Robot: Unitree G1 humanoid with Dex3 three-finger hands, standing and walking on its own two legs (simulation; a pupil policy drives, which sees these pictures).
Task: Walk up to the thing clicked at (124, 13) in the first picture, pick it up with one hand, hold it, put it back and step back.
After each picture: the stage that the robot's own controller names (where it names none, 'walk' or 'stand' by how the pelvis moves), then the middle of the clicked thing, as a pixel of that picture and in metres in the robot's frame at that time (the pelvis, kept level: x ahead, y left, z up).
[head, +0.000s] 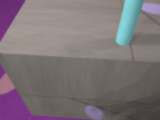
stand; (129, 19) +0.62 -0.17 +0.09
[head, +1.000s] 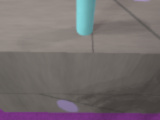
sink last; (85, 5) +0.59 +0.03 +0.13
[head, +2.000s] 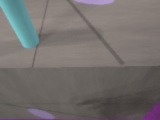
stand; (19, 17) +0.51 +0.26 +0.12
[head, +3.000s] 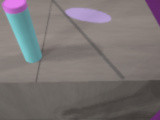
stand; (25, 34) +0.49 +0.24 +0.11
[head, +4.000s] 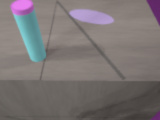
stand; (31, 34) +0.51 +0.22 +0.09
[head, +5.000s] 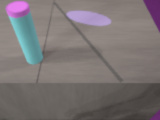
stand; (27, 36) +0.50 +0.24 +0.09
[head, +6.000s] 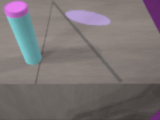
stand; (26, 36) +0.49 +0.24 +0.09
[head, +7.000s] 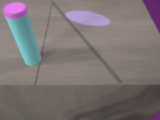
stand; (25, 37) +0.49 +0.24 +0.09
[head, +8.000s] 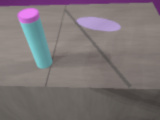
rise first; (37, 41) +0.49 +0.24 +0.09
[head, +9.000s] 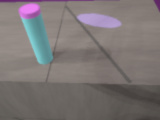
go down; (38, 37) +0.50 +0.23 +0.09
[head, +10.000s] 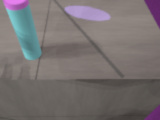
go down; (25, 31) +0.51 +0.22 +0.10
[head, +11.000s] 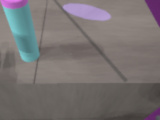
go down; (23, 30) +0.48 +0.21 +0.11
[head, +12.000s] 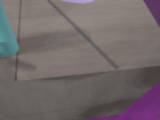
close in; out of the picture +0.47 +0.24 +0.14
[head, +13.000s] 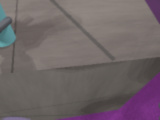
close; out of the picture +0.52 +0.25 +0.15
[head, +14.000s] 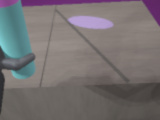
lift; (14, 39) +0.34 +0.19 +0.25
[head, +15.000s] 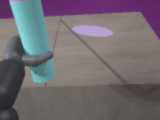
lift; (35, 39) +0.34 +0.15 +0.25
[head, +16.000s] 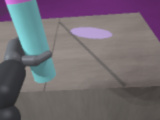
hold; (33, 40) +0.35 +0.16 +0.25
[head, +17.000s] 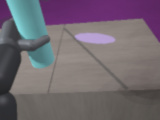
crouch; (30, 23) +0.34 +0.15 +0.32
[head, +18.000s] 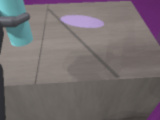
crouch; (10, 2) +0.45 +0.21 +0.28
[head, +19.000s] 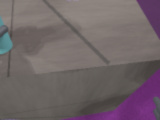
lower; out of the picture +0.50 +0.24 +0.14
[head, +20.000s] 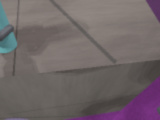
lower; out of the picture +0.49 +0.24 +0.15
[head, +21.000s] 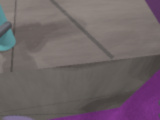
lower; out of the picture +0.50 +0.24 +0.15
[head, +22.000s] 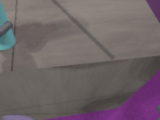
lower; out of the picture +0.50 +0.24 +0.15
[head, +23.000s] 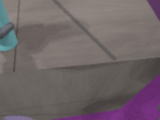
loosen; out of the picture +0.50 +0.24 +0.15
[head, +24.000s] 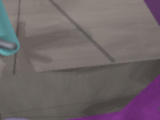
withdraw; out of the picture +0.48 +0.23 +0.15
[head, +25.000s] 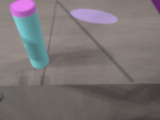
sink last; (32, 38) +0.45 +0.21 +0.12
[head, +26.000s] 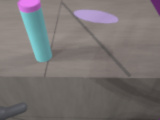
stand; (37, 33) +0.49 +0.23 +0.12
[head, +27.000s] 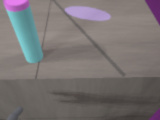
stand; (26, 33) +0.48 +0.23 +0.12
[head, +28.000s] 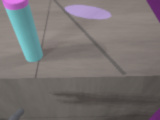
stand; (26, 31) +0.48 +0.23 +0.13
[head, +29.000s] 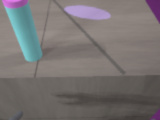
stand; (25, 31) +0.48 +0.23 +0.14
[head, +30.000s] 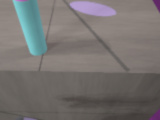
stand; (31, 24) +0.50 +0.22 +0.14
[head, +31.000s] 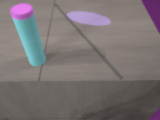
walk; (30, 38) +0.49 +0.23 +0.09
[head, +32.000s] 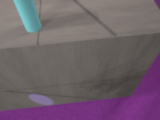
walk; (24, 3) +0.61 +0.26 +0.11
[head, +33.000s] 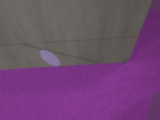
walk; out of the picture +0.97 +0.23 +0.11
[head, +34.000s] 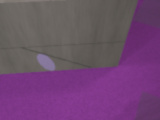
stand; out of the picture +1.08 +0.27 +0.10
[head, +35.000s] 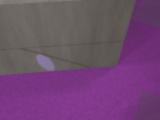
stand; out of the picture +1.08 +0.27 +0.09
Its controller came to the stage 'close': yes
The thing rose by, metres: 0.21
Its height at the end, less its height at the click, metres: +0.00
